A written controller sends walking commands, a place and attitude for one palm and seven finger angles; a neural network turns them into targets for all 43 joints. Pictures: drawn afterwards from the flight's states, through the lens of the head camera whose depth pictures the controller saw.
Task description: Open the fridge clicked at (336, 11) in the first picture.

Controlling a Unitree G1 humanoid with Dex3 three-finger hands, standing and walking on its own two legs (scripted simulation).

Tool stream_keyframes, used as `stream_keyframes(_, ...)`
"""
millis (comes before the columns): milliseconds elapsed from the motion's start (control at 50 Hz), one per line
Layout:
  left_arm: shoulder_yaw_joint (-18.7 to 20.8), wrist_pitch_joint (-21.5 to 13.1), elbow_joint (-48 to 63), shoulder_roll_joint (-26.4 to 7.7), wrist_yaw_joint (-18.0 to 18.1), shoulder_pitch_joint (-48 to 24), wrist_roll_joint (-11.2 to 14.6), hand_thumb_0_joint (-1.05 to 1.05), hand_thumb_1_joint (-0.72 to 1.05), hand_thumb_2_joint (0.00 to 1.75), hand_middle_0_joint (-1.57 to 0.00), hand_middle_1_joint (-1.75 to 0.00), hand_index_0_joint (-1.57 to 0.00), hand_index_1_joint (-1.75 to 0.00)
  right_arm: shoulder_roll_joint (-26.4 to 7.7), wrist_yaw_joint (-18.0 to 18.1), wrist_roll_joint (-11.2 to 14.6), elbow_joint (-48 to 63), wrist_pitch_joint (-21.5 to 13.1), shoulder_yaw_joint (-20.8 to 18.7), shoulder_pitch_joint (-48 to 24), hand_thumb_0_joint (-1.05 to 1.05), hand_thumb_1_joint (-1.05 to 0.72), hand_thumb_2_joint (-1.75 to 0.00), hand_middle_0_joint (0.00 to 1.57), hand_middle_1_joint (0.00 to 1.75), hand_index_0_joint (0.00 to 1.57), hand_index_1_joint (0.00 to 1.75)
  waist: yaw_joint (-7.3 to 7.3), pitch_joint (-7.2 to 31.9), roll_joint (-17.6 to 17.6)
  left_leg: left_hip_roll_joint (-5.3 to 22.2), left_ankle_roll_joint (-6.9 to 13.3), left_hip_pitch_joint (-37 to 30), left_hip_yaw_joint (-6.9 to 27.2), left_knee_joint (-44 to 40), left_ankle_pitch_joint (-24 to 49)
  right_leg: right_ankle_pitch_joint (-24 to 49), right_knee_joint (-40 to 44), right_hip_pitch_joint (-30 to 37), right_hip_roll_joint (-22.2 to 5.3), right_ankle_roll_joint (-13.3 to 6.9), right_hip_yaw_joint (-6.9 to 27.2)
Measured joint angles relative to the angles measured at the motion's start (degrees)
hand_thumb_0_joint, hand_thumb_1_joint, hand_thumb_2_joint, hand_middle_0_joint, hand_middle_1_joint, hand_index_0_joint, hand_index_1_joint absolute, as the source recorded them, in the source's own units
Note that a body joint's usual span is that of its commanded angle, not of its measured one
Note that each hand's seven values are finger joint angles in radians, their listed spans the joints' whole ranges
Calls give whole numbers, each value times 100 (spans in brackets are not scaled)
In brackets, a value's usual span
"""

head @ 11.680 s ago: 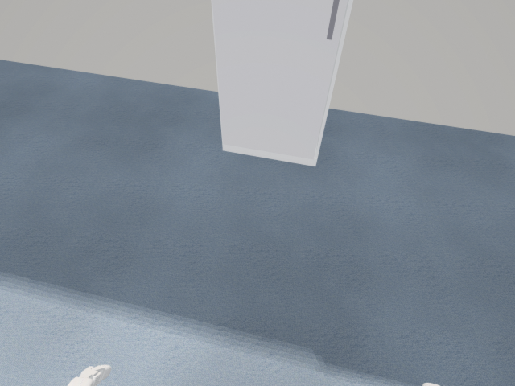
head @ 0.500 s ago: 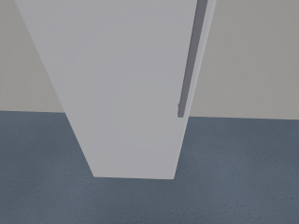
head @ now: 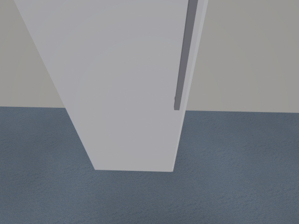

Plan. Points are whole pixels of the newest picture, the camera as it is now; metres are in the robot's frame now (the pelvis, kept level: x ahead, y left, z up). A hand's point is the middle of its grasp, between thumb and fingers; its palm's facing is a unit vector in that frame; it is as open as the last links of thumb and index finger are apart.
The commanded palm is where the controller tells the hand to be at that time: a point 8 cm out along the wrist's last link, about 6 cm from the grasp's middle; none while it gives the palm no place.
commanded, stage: look again from close up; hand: right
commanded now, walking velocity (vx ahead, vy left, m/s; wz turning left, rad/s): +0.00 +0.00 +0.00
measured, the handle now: (183, 56) +0.56 -0.07 +0.19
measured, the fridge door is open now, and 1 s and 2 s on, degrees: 0 0 0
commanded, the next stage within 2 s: none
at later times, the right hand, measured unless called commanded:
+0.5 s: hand out of the picture +0.00 -0.23 -0.17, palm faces -0.02 +0.96 -0.27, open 7.4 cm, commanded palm none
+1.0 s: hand out of the picture -0.01 -0.23 -0.17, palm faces -0.03 +0.96 -0.29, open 7.4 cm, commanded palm none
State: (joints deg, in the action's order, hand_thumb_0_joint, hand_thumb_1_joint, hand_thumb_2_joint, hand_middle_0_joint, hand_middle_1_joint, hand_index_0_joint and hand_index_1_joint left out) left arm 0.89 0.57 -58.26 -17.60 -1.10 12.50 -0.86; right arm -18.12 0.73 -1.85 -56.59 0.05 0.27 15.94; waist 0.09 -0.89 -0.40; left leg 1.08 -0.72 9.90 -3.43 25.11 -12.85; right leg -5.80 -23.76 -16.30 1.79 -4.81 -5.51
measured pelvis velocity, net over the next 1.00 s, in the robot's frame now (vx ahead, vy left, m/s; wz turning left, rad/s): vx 0.00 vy -0.01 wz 0.00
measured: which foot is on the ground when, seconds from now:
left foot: down 0.00-1.00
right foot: down 0.00-1.00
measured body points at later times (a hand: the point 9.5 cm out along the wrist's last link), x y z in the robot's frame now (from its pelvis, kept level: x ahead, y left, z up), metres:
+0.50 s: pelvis +0.00 -0.02 +0.00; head -0.01 -0.03 +0.45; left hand +0.06 +0.26 -0.13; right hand +0.00 -0.28 -0.15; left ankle +0.01 +0.13 -0.74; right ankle +0.09 -0.06 -0.74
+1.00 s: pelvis +0.00 -0.01 +0.00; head -0.01 -0.02 +0.45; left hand +0.04 +0.27 -0.13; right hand +0.00 -0.28 -0.15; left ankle +0.01 +0.13 -0.74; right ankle +0.09 -0.06 -0.74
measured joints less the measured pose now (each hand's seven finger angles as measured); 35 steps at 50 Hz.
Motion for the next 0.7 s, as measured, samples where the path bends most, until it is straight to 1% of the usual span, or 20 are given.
stream_keyframes(160,-1,15,-224,81,-5,51,31,1,91,90,-21,-30,-20,-30,86,13,3,-266,19,49,185,0,-90,-90,20,30,20,30,-18,-46,46,33,-34,-22,19,-86,50,48,101,31,40,-33,-18)
stream_keyframes(360,23,-6,-362,150,13,-60,57,1,91,90,-21,-30,-20,-30,208,43,-6,-435,-9,73,208,0,-90,-90,20,30,20,30,-52,-26,74,102,-91,-106,33,-175,86,117,257,143,118,-89,-33)
stream_keyframes(540,51,-14,-366,175,22,-178,58,1,91,90,-21,-30,-20,-30,227,56,-25,-469,-13,49,175,0,-90,-90,20,30,20,30,-73,18,79,165,-94,-118,57,-185,87,182,425,231,188,-85,-53)
stream_keyframes(700,81,-1,-391,157,20,-189,59,1,91,90,-21,-30,-20,-30,192,54,-29,-501,-21,24,220,0,-90,-90,20,30,20,30,-81,19,50,170,-96,-124,65,-213,104,219,499,261,196,-65,-55)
